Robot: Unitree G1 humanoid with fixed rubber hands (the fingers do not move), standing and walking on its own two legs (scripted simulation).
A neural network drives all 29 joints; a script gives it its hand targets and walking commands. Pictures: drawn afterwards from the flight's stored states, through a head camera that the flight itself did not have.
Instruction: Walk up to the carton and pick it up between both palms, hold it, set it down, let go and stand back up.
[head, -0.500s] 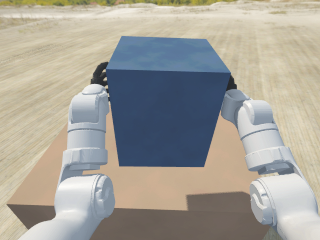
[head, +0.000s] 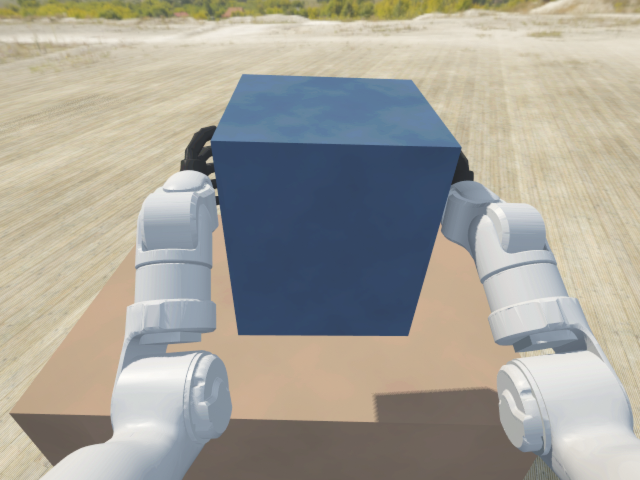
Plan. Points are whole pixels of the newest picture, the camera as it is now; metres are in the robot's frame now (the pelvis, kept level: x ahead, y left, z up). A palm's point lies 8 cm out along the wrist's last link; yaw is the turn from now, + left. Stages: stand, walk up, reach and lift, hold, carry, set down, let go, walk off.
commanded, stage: hold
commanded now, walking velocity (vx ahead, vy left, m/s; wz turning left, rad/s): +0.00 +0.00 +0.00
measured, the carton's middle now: (325, 206) +0.37 +0.00 +0.24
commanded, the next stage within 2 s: none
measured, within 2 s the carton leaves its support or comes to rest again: neither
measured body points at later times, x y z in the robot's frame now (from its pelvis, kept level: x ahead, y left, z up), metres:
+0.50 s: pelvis +0.00 +0.00 +0.00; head -0.09 +0.01 +0.44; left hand +0.38 +0.15 +0.28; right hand +0.37 -0.15 +0.25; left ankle +0.00 +0.12 -0.75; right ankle +0.03 -0.11 -0.75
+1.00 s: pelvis +0.00 +0.00 +0.00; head -0.08 +0.01 +0.44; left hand +0.39 +0.15 +0.27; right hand +0.37 -0.16 +0.25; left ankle +0.00 +0.12 -0.75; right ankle +0.03 -0.11 -0.75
